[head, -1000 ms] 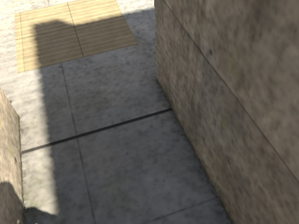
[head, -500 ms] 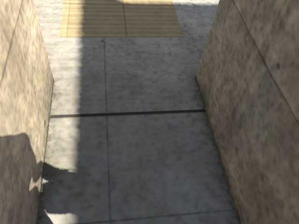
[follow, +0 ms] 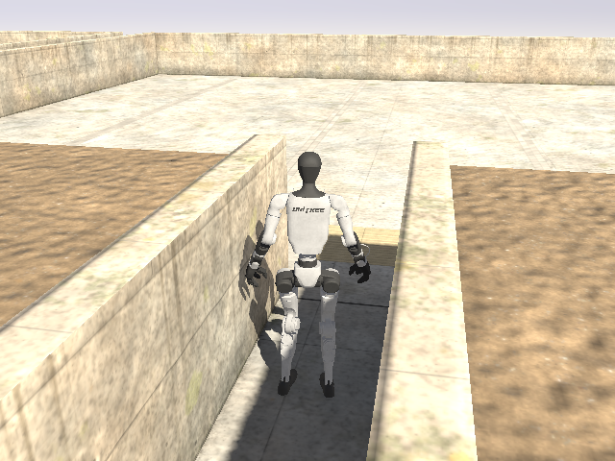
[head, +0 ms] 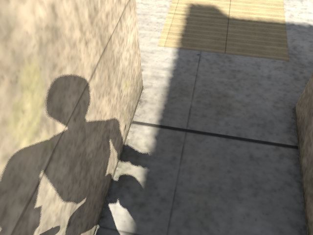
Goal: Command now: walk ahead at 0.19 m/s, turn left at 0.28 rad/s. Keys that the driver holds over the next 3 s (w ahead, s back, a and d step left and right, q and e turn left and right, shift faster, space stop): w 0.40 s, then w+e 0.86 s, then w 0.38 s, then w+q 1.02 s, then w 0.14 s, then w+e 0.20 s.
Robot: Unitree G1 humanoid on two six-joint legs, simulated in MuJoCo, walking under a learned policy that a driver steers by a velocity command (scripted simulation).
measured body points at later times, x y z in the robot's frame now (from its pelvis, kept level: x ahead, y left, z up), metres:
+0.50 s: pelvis +0.16 +0.03 +0.01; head +0.19 +0.06 +0.45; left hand +0.23 +0.30 -0.14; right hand +0.20 -0.26 -0.10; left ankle +0.10 +0.13 -0.74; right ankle +0.13 -0.14 -0.64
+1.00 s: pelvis +0.46 -0.09 -0.01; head +0.51 -0.09 +0.44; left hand +0.61 +0.16 -0.13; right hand +0.51 -0.39 -0.11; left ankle +0.47 +0.10 -0.64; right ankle +0.48 -0.15 -0.74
